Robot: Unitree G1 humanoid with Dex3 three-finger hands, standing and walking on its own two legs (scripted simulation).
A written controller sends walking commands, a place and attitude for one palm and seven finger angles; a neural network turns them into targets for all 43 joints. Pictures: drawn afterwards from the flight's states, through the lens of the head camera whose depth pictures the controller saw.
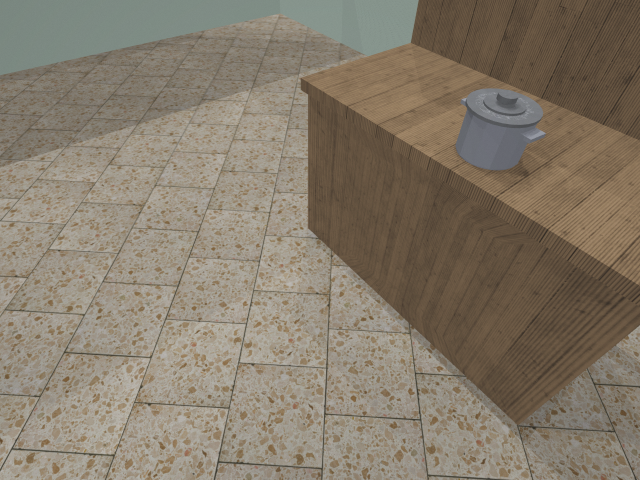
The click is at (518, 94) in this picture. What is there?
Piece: lid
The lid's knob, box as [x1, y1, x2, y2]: [496, 90, 518, 104]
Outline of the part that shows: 496,98 503,103 511,104 516,101 518,95 510,90 500,90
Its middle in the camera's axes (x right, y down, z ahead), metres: +0.42 -0.32 +0.87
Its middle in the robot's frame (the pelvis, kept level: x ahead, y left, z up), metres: +0.89 -0.38 +0.07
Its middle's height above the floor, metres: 0.85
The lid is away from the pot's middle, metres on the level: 0.00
